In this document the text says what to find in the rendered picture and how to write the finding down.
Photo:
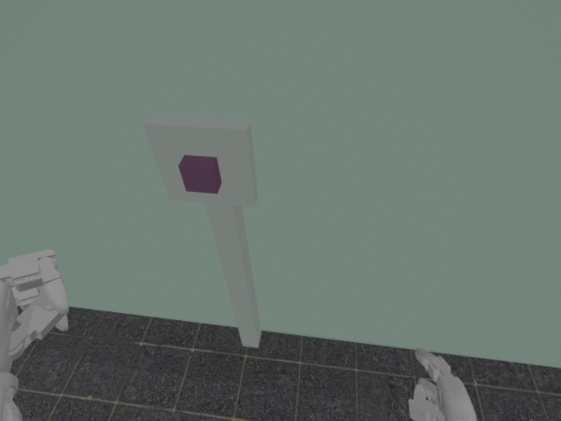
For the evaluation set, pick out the robot left hand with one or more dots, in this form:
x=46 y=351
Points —
x=41 y=294

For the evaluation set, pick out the panel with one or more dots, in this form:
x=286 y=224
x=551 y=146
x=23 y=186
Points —
x=230 y=140

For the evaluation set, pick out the robot right hand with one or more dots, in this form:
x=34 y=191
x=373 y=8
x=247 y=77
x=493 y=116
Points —
x=448 y=400

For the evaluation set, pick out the robot left forearm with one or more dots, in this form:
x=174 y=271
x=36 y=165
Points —
x=8 y=388

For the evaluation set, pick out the button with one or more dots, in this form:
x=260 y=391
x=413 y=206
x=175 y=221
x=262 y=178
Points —
x=200 y=174

